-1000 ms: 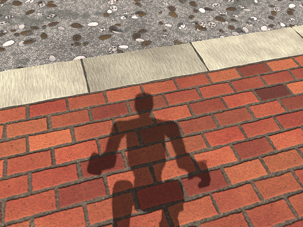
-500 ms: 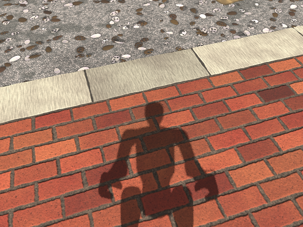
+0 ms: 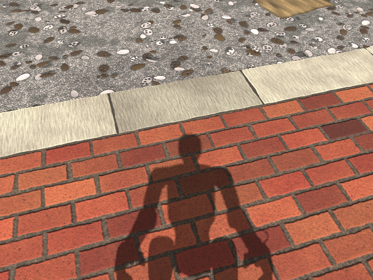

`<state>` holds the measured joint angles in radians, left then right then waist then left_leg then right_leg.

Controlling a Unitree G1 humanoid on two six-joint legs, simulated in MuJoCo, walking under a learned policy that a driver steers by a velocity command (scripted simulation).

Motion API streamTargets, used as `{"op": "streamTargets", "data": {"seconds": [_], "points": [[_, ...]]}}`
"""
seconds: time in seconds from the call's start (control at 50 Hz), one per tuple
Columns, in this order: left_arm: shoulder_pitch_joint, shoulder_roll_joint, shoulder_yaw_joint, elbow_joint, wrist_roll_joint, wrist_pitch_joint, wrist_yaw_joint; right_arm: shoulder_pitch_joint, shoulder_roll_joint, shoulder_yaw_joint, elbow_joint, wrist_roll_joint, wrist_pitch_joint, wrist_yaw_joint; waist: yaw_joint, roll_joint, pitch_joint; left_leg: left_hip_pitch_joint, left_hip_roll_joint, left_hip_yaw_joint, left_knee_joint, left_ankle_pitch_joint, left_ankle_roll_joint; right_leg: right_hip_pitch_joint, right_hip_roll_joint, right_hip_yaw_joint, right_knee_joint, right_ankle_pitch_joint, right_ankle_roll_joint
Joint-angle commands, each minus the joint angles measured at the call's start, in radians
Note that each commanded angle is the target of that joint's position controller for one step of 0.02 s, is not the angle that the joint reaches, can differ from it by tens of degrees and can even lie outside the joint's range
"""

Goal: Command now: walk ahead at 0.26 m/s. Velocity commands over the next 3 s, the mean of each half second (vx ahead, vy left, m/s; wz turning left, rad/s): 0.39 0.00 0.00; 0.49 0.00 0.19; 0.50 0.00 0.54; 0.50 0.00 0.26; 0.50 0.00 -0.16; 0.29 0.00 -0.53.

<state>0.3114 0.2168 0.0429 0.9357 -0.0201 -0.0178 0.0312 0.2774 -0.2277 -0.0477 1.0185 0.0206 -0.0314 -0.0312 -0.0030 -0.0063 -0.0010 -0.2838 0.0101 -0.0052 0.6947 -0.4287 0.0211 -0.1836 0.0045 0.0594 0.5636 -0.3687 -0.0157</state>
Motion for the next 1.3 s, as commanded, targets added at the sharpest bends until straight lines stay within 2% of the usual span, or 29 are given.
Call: {"op": "streamTargets", "data": {"seconds": [0.02, 0.06, 0.08, 0.1, 0.14, 0.22, 0.32, 0.44, 0.48, 0.52, 0.54, 0.56, 0.58, 0.6, 0.62, 0.64, 0.72, 0.88, 0.98, 1.04, 1.06, 1.08, 1.1, 1.12, 1.14, 1.16, 1.18, 1.22, 1.3], "points": [[-0.062, 0.175, 0.037, -0.054, -0.013, -0.027, -0.002, -0.017, -0.047, -0.007, -0.055, 0.016, -0.06, 0.024, -0.034, -0.184, 0.175, -0.046, 0.008, 0.028, -0.059, -0.024, 0.061, -0.169, -0.247, 0.357, -0.356, -0.375, -0.182], [-0.143, 0.13, 0.024, -0.079, -0.011, -0.028, -0.006, 0.165, -0.072, -0.024, 0.029, 0.002, -0.068, 0.031, -0.11, -0.073, 0.114, 0.264, 0.003, -0.012, -0.242, 0.127, 0.059, -0.297, -0.107, 0.152, -0.149, -0.159, -0.093], [-0.156, 0.057, 0.004, -0.098, -0.001, -0.038, -0.008, 0.284, -0.158, -0.046, 0.052, -0.003, -0.07, 0.028, -0.136, 0.175, 0.054, 0.395, 0.191, -0.326, -0.406, -0.016, 0.123, -0.419, 0.01, -0.023, 0.192, -0.063, -0.019], [-0.174, 0.073, 0.013, -0.139, -0.018, -0.057, -0.001, 0.353, -0.246, -0.058, 0.061, -0.015, -0.078, 0.045, -0.139, 0.342, 0.054, 0.428, 0.375, -0.726, -0.556, -0.131, 0.258, -0.584, 0.07, -0.022, 0.415, -0.203, -0.006], [-0.135, 0.117, 0.022, -0.11, -0.035, -0.08, -0.015, 0.191, -0.127, -0.021, 0.009, -0.018, -0.092, 0.044, -0.06, 0.141, 0.141, 0.362, 0.346, -0.592, -0.543, -0.135, 0.235, -0.67, -0.047, 0.049, 0.595, -0.061, -0.047], [-0.174, 0.105, 0.033, -0.092, -0.001, -0.087, -0.037, 0.19, -0.068, 0.006, 0.002, -0.019, -0.075, 0.042, -0.053, 0.114, 0.097, 0.365, 0.216, -0.262, -0.562, 0.279, 0.143, -0.61, -0.106, -0.029, 0.458, 0.179, -0.04], [-0.36, 0.042, 0.005, -0.156, -0.003, -0.079, -0.052, 0.224, -0.127, 0.004, -0.002, -0.023, -0.055, 0.014, -0.083, 0.097, 0.121, 0.266, 0.177, -0.119, -0.595, 0.429, 0.149, -0.515, -0.065, -0.095, 0.146, 0.34, 0.013], [-0.458, 0.092, 0.004, -0.203, -0.012, -0.083, -0.077, 0.247, -0.152, -0.012, 0.015, -0.002, -0.051, 0.008, -0.058, 0.108, 0.156, 0.322, 0.243, -0.083, -0.579, 0.512, 0.141, -0.417, -0.046, -0.082, -0.027, 0.382, -0.032], [-0.382, 0.135, 0.023, -0.189, -0.008, -0.087, -0.078, 0.22, -0.175, -0.022, 0.006, -0.007, -0.042, 0.009, 0.002, 0.127, 0.081, 0.371, 0.251, -0.059, -0.457, 0.823, 0.118, -0.282, -0.006, -0.107, -0.033, 0.329, -0.067], [-0.076, 0.21, 0.066, -0.099, -0.013, -0.08, -0.064, 0.191, -0.168, -0.019, -0.014, -0.02, -0.027, 0.011, 0.152, 0.128, -0.113, 0.257, 0.183, -0.006, -0.092, 1.016, 0.07, 0.13, 0.017, -0.111, -0.021, 0.307, -0.125], [0.093, 0.284, 0.084, -0.063, 0.006, -0.073, -0.052, 0.228, -0.11, 0.0, -0.041, -0.033, -0.029, 0.014, 0.172, -0.031, -0.262, -0.038, 0.095, 0.029, 0.258, 0.657, 0.034, 0.471, -0.208, 0.19, -0.027, 0.181, -0.208], [0.127, 0.301, 0.078, -0.044, 0.012, -0.073, -0.065, 0.333, 0.022, 0.036, -0.034, -0.019, -0.054, 0.024, 0.105, -0.286, -0.406, -0.299, -0.078, -0.064, 0.553, -0.118, -0.002, 0.646, -0.403, 0.683, -0.223, -0.075, -0.341], [0.058, 0.206, 0.052, -0.046, 0.003, -0.078, -0.067, 0.234, -0.092, 0.008, -0.048, 0.011, -0.08, 0.029, 0.119, -0.196, -0.272, -0.403, -0.023, -0.145, 0.663, -0.113, 0.022, 0.54, -0.357, 0.681, -0.302, -0.135, -0.288], [-0.038, 0.169, 0.04, -0.061, 0.001, -0.083, -0.065, 0.131, -0.143, -0.007, -0.083, 0.031, -0.096, 0.03, 0.093, -0.14, -0.118, -0.445, 0.029, -0.109, 0.661, -0.017, 0.04, 0.379, -0.329, 0.513, -0.317, -0.039, -0.246], [-0.117, 0.155, 0.034, -0.075, 0.008, -0.09, -0.067, 0.084, -0.141, -0.009, -0.092, 0.024, -0.103, 0.022, 0.057, -0.038, -0.064, -0.393, 0.079, -0.092, 0.612, 0.082, 0.043, 0.227, -0.296, 0.395, -0.339, 0.104, -0.226], [-0.154, 0.129, 0.027, -0.079, 0.02, -0.095, -0.072, 0.072, -0.133, -0.018, -0.093, 0.009, -0.097, 0.016, 0.025, -0.022, -0.029, -0.342, 0.111, -0.085, 0.562, 0.135, 0.04, 0.118, -0.258, 0.298, -0.361, 0.216, -0.215], [-0.136, 0.114, 0.02, -0.034, 0.025, -0.109, -0.067, 0.094, -0.075, -0.019, -0.099, 0.008, -0.046, 0.015, -0.032, -0.059, 0.016, -0.288, 0.156, -0.08, 0.454, 0.193, 0.022, -0.028, -0.219, 0.116, -0.455, 0.289, -0.22], [-0.037, 0.177, 0.024, 0.008, 0.026, -0.106, -0.025, -0.192, -0.067, -0.009, -0.212, -0.004, -0.051, 0.043, 0.046, -0.018, 0.079, -0.37, 0.1, -0.033, 0.021, 0.577, 0.009, 0.044, -0.194, -0.109, -0.497, 0.411, -0.161], [0.048, 0.197, 0.029, 0.042, 0.015, -0.067, -0.02, -0.315, -0.065, 0.003, -0.299, 0.001, -0.051, 0.08, 0.082, -0.005, 0.103, -0.464, 0.075, 0.012, -0.088, 0.462, 0.041, 0.29, -0.262, -0.16, -0.396, 0.553, -0.143], [0.013, 0.239, 0.041, 0.017, 0.015, -0.039, -0.008, -0.25, -0.113, -0.018, -0.325, 0.001, -0.047, 0.099, 0.018, -0.066, 0.023, -0.311, -0.006, 0.101, -0.089, 0.296, 0.09, 0.344, -0.274, -0.207, -0.193, 1.02, -0.109], [-0.001, 0.245, 0.042, 0.006, 0.019, -0.028, -0.003, -0.132, -0.15, -0.04, -0.303, 0.004, -0.045, 0.099, -0.047, -0.08, -0.046, -0.159, -0.05, 0.124, -0.1, 0.278, 0.116, 0.318, -0.26, -0.228, -0.029, 1.144, -0.092], [-0.011, 0.237, 0.037, -0.01, 0.02, -0.024, 0.003, 0.04, -0.214, -0.075, -0.264, 0.007, -0.041, 0.088, -0.132, -0.054, -0.134, 0.104, -0.063, 0.08, -0.155, 0.328, 0.159, 0.186, -0.22, -0.249, 0.206, 1.068, -0.057], [0.057, 0.156, 0.009, -0.053, 0.038, -0.045, -0.006, 0.171, -0.337, -0.112, -0.248, -0.001, -0.031, 0.067, -0.128, 0.137, -0.274, 0.515, 0.181, -0.332, -0.157, 0.287, 0.299, -0.209, -0.114, -0.259, 0.597, 0.613, 0.003], [0.072, 0.094, -0.017, -0.071, 0.038, -0.092, -0.028, 0.149, -0.324, -0.099, -0.267, 0.004, -0.035, 0.065, -0.079, 0.226, -0.391, 0.715, 0.351, -0.835, -0.35, 0.185, 0.436, -0.501, 0.074, -0.066, 0.842, -0.185, 0.026], [-0.049, 0.193, 0.011, -0.101, -0.002, -0.129, -0.045, 0.147, -0.248, -0.076, -0.268, -0.009, -0.038, 0.062, -0.123, 0.155, -0.329, 0.688, 0.314, -0.743, -0.389, 0.163, 0.371, -0.612, 0.003, 0.059, 0.879, -0.146, -0.008], [-0.115, 0.2, 0.011, -0.129, -0.021, -0.146, -0.048, 0.089, -0.207, -0.066, -0.278, -0.011, -0.043, 0.058, -0.104, 0.098, -0.201, 0.548, 0.276, -0.583, -0.395, 0.225, 0.326, -0.634, -0.043, 0.043, 0.818, -0.059, -0.028], [-0.127, 0.188, 0.012, -0.126, -0.007, -0.149, -0.041, 0.016, -0.183, -0.058, -0.295, -0.011, -0.046, 0.059, -0.054, -0.003, -0.114, 0.378, 0.232, -0.469, -0.413, 0.329, 0.298, -0.586, -0.084, 0.032, 0.715, 0.003, -0.025], [-0.1, 0.191, 0.026, -0.122, 0.018, -0.121, -0.033, -0.061, -0.148, -0.045, -0.328, -0.023, -0.047, 0.057, 0.013, 0.01, -0.057, 0.177, 0.173, -0.366, -0.459, 0.451, 0.275, -0.452, -0.124, 0.032, 0.595, 0.055, -0.002], [-0.158, 0.149, 0.022, -0.166, 0.039, -0.087, -0.024, -0.025, -0.2, -0.06, -0.329, -0.01, -0.05, 0.034, 0.019, 0.033, -0.013, 0.042, 0.125, -0.264, -0.496, 0.548, 0.277, -0.435, -0.104, -0.006, 0.375, 0.19, 0.07]]}}
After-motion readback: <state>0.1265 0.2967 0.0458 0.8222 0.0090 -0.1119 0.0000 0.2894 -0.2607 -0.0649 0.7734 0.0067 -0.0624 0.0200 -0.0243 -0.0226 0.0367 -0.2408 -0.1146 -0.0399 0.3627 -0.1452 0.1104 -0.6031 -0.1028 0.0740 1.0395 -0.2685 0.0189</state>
